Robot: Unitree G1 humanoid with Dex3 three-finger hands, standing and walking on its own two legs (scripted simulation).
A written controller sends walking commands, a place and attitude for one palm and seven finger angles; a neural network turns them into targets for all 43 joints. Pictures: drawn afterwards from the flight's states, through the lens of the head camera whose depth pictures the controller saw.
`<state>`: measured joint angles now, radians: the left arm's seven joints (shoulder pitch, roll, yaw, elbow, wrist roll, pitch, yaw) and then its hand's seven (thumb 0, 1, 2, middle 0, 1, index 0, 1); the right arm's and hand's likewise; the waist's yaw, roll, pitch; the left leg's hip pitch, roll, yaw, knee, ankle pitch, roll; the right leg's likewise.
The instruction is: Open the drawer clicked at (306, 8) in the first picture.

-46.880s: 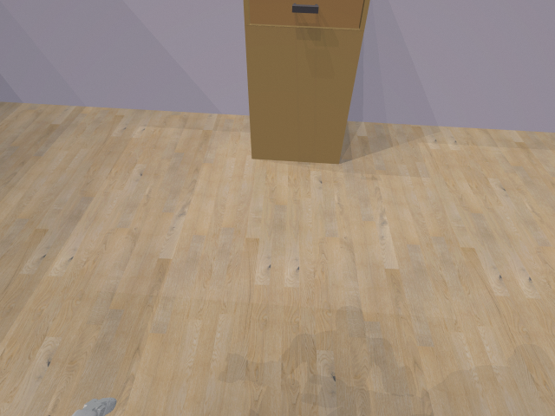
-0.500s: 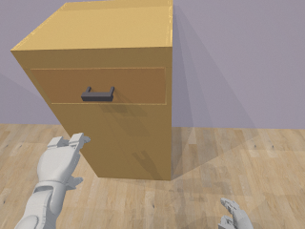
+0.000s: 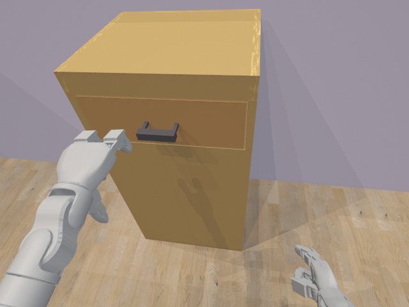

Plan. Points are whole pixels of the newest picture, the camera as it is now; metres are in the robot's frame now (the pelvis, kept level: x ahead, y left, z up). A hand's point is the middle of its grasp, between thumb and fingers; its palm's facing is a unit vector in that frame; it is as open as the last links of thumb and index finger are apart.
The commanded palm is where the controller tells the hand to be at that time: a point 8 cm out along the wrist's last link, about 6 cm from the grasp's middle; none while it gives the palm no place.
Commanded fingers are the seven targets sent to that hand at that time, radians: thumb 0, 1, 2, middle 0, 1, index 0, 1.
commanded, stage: raise the hand with hooked fingers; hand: left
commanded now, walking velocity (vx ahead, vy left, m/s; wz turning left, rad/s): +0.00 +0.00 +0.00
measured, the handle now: (158, 130) +0.53 +0.21 +0.04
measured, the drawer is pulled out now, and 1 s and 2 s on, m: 0.00 0.00 0.00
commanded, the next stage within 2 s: move the hooked fingers above the handle in 0.56 s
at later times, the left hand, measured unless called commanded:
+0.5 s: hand (111, 172) +0.30 +0.21 +0.14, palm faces +0.05 -0.07 -1.00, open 13.8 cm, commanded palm +0.27 +0.23 +0.21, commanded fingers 0.00 -0.50 0.30 -0.30 -1.20 -0.30 -1.20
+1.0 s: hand (123, 157) +0.33 +0.20 +0.14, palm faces +0.08 -0.05 -1.00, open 13.8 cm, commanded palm +0.31 +0.22 +0.20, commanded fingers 0.00 -0.50 0.30 -0.30 -1.20 -0.30 -1.20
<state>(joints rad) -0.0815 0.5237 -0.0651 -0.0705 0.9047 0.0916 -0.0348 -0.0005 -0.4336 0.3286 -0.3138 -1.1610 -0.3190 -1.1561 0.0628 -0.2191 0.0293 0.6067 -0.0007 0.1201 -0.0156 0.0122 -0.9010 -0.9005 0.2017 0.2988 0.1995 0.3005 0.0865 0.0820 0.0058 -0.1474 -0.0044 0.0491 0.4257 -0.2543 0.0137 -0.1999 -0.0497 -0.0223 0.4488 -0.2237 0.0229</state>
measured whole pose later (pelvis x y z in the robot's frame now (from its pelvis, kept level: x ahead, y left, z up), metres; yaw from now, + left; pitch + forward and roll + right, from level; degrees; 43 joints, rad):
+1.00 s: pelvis -0.02 -0.02 +0.00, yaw +1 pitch +0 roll +1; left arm -0.34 0.54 -0.07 0.16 0.87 -0.08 -0.05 0.00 -0.49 0.30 -0.32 -1.20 -0.33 -1.20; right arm 0.13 -0.24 0.01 0.66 0.01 0.10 -0.02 0.01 -0.90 -0.90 0.20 0.30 0.20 0.30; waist 0.07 0.08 0.02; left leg -0.18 0.01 0.03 0.38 -0.20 -0.01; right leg -0.23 -0.03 -0.04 0.41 -0.18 0.00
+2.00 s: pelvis +0.02 -0.02 +0.00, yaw +0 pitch +8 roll +0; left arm -0.64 0.53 -0.08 0.64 0.98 0.01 0.02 0.00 -0.49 0.30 -0.32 -1.20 -0.32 -1.20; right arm 0.23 -0.26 -0.04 0.68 0.02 0.15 -0.02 0.01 -0.90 -0.90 0.20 0.30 0.20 0.30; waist 0.01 0.07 -0.06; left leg -0.33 0.02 0.05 0.47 -0.28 -0.01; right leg -0.39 -0.03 -0.02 0.50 -0.26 0.00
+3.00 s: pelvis +0.00 -0.01 -0.01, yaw -1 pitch +10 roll +0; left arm -0.86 0.55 -0.08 0.91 1.02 -0.06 0.10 0.00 -0.49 0.30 -0.32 -1.20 -0.34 -1.24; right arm 0.28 -0.27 -0.04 0.68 0.03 0.13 -0.05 0.01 -0.90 -0.90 0.20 0.30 0.20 0.30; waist -0.05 0.05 -0.07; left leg -0.43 0.02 0.06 0.53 -0.28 0.00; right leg -0.48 -0.03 -0.01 0.54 -0.24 0.01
